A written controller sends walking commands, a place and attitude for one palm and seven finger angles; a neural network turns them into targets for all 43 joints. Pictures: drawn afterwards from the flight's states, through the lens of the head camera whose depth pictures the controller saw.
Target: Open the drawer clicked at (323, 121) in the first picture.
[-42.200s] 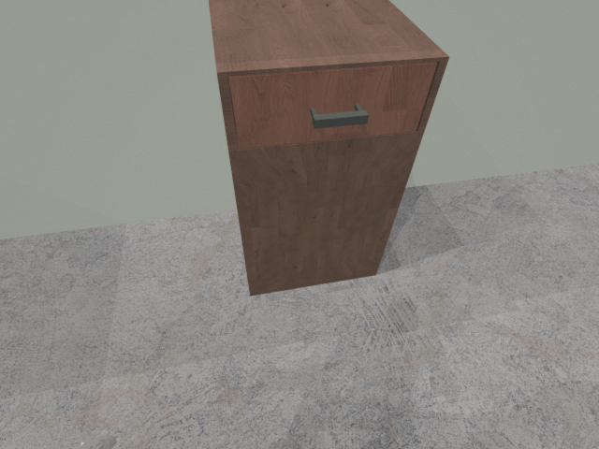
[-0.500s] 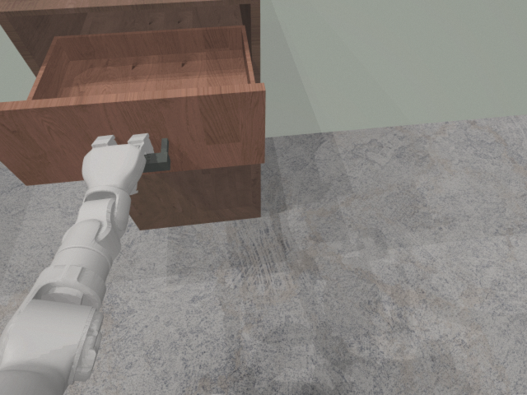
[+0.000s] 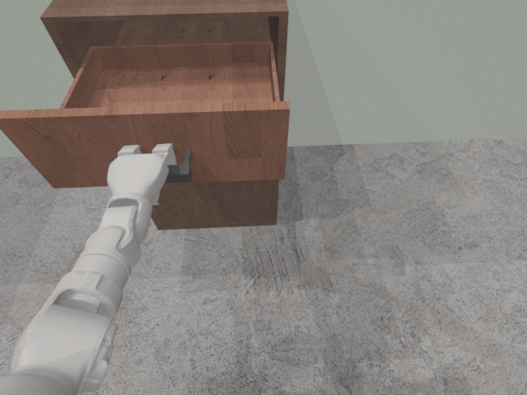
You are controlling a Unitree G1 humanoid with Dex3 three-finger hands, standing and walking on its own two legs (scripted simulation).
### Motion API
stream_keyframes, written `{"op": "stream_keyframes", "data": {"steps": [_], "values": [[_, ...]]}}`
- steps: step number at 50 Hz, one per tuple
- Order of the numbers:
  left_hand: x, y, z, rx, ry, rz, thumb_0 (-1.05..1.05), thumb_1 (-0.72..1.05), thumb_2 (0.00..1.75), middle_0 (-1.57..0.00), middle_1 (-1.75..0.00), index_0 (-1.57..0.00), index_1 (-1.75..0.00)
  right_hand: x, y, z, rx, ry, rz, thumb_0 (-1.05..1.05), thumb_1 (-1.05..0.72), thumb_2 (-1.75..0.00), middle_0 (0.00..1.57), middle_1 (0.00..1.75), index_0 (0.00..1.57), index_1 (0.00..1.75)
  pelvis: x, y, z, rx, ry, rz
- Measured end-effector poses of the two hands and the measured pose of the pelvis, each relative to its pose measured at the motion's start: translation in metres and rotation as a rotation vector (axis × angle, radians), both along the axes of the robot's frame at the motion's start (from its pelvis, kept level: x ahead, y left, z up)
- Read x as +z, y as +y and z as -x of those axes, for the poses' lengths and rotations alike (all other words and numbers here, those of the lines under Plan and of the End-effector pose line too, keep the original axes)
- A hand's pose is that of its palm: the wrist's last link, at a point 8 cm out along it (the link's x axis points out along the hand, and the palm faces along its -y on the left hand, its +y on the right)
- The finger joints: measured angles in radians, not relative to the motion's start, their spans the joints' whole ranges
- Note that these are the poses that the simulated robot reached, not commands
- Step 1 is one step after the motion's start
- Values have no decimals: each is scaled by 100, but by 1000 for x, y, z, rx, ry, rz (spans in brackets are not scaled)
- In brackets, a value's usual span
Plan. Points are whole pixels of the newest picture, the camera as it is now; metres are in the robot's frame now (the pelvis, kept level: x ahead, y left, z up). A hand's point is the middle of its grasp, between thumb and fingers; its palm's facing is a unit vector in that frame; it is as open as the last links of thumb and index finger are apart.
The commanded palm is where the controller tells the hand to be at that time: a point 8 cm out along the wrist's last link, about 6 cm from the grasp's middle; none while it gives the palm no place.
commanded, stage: open the thumb to release the handle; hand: left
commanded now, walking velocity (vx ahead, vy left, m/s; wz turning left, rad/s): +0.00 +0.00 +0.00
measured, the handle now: (155, 165) +0.49 +0.19 +0.04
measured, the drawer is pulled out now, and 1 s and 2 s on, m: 0.30 0.29 0.29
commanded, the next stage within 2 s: lift the hand off the handle in 0.32 s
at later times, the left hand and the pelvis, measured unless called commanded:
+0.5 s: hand (154, 196) +0.44 +0.19 +0.02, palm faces -0.05 -0.03 -1.00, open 13.5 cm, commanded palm +0.42 +0.19 +0.08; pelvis -0.01 -0.01 +0.00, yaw +0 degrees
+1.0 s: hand (152, 185) +0.45 +0.19 +0.03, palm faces -0.04 -0.05 -1.00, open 13.5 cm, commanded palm +0.44 +0.20 +0.12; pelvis -0.01 +0.00 +0.00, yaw +0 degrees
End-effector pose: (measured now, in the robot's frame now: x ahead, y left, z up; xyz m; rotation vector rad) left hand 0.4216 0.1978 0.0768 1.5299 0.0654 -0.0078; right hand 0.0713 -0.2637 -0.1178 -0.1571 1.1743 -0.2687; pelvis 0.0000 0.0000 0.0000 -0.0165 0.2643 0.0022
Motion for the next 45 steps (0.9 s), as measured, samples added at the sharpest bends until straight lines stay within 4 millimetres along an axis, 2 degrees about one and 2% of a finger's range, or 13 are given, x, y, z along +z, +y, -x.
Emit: {"op": "stream_keyframes", "data": {"steps": [5,13,20,26,35,45], "values": [[0,0,1,-3,3,-3,1,42,70,-38,-130,-39,-131,-2,-6,17,-20,33,2,1,-90,-90,20,30,20,30,0,-5,2,-2,3,-1],[1,0,4,-1,-5,-6,0,-6,49,-35,-125,-35,-125,-6,-13,47,-54,97,0,1,-90,-90,20,30,20,30,-1,-10,5,-5,3,-3],[2,-1,4,2,-6,-14,0,-36,35,-33,-121,-33,-122,-6,-16,57,-70,108,3,1,-90,-90,20,30,20,30,0,-12,7,-5,2,-4],[-1,-8,2,3,-1,-12,0,-45,31,-32,-120,-33,-121,-7,-16,55,-57,98,-1,1,-90,-90,20,30,20,30,-1,-11,9,0,9,-4],[0,-9,-3,5,-17,-18,0,-48,30,-34,-123,-35,-123,-8,-13,49,-38,79,3,1,-90,-90,20,30,20,30,-4,-10,13,9,21,-1],[4,-8,-8,-4,8,-17,0,-48,30,-35,-122,-37,-122,-5,-7,56,-57,78,11,1,-90,-90,20,30,20,30,-2,-6,15,5,13,3]]}}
